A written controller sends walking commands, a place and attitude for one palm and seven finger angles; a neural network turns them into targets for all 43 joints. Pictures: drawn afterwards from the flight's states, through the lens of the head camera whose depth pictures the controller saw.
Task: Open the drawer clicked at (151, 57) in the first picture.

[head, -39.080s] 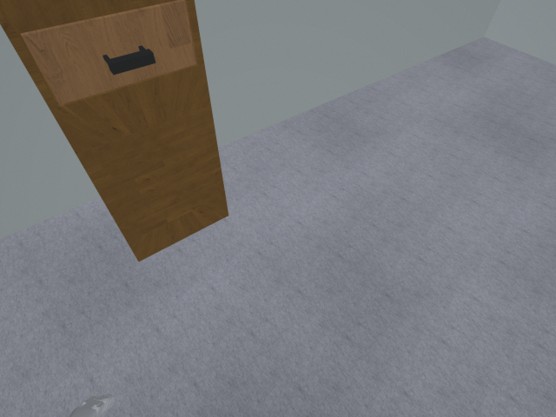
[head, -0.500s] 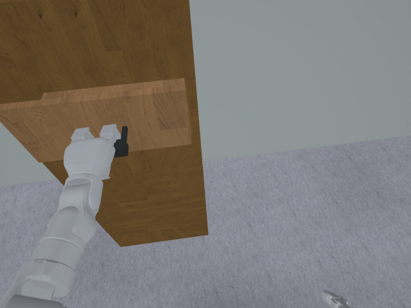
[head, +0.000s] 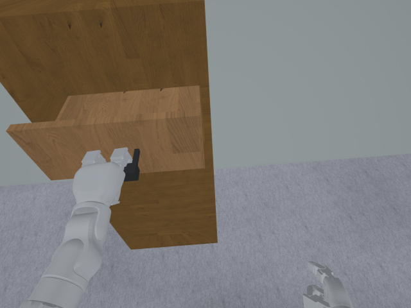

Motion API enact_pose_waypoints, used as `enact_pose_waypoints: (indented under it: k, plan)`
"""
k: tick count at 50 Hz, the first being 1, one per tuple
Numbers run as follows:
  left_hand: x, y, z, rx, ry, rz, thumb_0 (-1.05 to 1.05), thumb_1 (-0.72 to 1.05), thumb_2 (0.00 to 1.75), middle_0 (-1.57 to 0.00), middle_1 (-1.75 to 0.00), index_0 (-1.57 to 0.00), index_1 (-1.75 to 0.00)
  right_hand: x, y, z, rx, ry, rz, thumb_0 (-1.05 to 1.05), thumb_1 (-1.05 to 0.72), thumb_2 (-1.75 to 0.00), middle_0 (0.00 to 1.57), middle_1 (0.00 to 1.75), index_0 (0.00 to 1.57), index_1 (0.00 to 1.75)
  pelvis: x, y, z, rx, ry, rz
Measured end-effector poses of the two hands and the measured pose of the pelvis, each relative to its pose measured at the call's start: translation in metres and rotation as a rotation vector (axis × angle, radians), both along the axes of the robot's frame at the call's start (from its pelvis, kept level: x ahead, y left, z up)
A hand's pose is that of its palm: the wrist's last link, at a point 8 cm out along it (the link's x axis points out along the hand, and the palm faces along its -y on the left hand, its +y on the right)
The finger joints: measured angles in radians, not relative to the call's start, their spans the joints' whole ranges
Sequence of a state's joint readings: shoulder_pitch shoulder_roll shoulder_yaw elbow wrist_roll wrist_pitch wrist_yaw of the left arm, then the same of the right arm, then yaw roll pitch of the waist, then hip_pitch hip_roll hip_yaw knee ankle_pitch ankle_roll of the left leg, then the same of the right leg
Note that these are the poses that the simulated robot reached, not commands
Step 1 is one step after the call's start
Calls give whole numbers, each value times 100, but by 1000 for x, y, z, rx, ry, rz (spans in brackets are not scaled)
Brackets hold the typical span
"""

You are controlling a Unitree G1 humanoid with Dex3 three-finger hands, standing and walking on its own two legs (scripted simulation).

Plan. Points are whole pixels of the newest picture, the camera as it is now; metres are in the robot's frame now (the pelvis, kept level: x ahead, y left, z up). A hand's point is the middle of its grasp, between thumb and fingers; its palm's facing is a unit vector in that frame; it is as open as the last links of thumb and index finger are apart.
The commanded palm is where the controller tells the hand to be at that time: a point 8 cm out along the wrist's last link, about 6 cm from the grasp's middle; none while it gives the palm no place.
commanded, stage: pull the drawer open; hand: left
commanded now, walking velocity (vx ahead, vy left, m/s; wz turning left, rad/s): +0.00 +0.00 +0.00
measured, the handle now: (113, 164) +0.38 +0.23 +0.07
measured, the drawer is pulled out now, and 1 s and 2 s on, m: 0.10 0.22 0.30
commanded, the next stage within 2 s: none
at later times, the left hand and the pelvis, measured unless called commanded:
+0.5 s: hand (106, 220) +0.26 +0.21 +0.05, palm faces +0.04 -0.09 -1.00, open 6.7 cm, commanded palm +0.22 +0.22 +0.10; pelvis -0.01 -0.01 +0.00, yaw -1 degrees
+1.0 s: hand (100, 251) +0.21 +0.21 +0.05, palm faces +0.05 -0.11 -0.99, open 6.7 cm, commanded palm +0.15 +0.21 +0.10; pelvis -0.01 -0.01 +0.00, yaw -1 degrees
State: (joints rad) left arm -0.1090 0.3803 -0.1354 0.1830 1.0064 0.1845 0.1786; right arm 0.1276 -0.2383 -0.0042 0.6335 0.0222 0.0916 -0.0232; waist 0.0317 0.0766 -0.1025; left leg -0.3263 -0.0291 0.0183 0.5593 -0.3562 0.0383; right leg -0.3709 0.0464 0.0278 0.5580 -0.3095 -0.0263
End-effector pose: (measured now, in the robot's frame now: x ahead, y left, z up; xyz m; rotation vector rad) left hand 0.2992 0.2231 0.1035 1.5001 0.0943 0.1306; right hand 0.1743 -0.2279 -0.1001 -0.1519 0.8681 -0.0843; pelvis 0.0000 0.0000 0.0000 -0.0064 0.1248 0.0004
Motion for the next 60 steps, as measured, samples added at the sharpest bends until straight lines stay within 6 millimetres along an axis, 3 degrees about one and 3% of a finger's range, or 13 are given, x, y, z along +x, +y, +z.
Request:
enact_pose_waypoints:
  k: [20,39,60]
  plan:
    - [-45,-6,0,-17,-7,5,2,61,79,-23,-132,-30,-127,2,-7,7,-3,-44,5,1,-91,-90,20,30,20,30,-6,-7,2,7,-36,-14]
    - [-99,-13,-1,-36,-16,18,3,61,80,-22,-131,-32,-126,14,7,14,31,-99,69,1,-91,-90,20,30,20,30,-11,-8,2,8,-69,-13]
    - [-138,-17,0,-63,-11,15,3,62,79,-22,-133,-33,-125,14,8,16,38,-112,100,1,-91,-90,20,30,20,30,-15,-11,1,8,-81,-23]
